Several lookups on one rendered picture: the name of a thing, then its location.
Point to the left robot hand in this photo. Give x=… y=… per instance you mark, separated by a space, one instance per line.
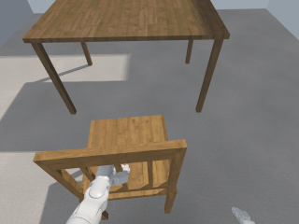
x=109 y=173

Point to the chair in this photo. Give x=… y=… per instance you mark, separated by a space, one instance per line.
x=141 y=142

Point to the table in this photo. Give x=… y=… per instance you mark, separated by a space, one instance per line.
x=69 y=21

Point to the right robot hand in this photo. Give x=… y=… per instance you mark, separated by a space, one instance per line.
x=243 y=217

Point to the left robot forearm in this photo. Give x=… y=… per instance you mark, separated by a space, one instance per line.
x=90 y=210

